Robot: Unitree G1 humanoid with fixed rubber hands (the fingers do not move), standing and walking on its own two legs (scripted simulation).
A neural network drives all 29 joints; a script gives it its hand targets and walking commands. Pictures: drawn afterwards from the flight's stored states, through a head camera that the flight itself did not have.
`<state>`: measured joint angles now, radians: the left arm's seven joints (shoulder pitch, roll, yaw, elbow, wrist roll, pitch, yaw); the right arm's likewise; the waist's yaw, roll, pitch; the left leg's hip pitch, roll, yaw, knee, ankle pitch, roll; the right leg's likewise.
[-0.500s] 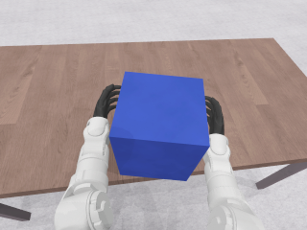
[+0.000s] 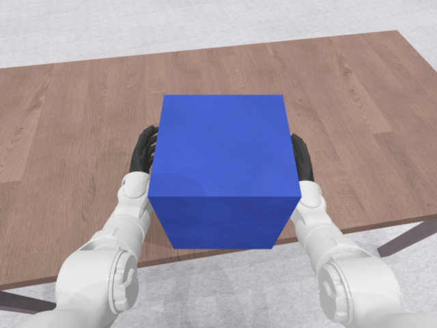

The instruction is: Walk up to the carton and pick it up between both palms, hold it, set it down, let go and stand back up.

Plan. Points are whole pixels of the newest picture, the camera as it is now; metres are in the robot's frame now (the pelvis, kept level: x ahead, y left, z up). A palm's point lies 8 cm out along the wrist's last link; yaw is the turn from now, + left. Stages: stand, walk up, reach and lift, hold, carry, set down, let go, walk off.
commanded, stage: set down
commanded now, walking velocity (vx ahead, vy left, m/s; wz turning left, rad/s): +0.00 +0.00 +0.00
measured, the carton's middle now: (223, 179) +0.39 -0.01 +0.01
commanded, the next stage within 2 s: none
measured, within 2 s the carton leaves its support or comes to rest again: neither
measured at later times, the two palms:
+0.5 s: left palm (124, 157) +0.39 +0.16 +0.09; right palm (342, 163) +0.37 -0.21 +0.09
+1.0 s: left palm (108, 105) +0.43 +0.16 +0.18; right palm (379, 97) +0.40 -0.23 +0.20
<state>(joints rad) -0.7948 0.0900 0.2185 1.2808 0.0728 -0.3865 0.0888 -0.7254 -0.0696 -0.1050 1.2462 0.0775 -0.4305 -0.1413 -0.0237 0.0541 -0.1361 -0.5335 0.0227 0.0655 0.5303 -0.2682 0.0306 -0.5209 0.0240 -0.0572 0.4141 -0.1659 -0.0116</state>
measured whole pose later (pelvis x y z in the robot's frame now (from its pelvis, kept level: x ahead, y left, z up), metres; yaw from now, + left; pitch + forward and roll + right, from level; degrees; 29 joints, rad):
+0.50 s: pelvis -0.06 -0.01 -0.01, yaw +0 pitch +16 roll -1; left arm -1.05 0.27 -0.19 1.48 -0.33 -0.23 0.03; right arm -0.94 -0.24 0.09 1.30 0.37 -0.11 -0.04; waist -0.06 -0.02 -0.22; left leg -0.66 0.01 0.03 0.62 -0.23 0.02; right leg -0.68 0.02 -0.05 0.55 -0.15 -0.03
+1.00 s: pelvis -0.01 -0.03 +0.01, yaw +1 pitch +3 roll +0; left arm -0.95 0.37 0.03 1.05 -0.19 0.29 -0.07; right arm -0.95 -0.29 0.13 0.95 0.46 0.25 -0.22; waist -0.09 -0.02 -0.09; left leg -0.19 0.01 0.01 0.34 -0.19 -0.01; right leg -0.21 0.04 -0.05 0.29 -0.13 -0.04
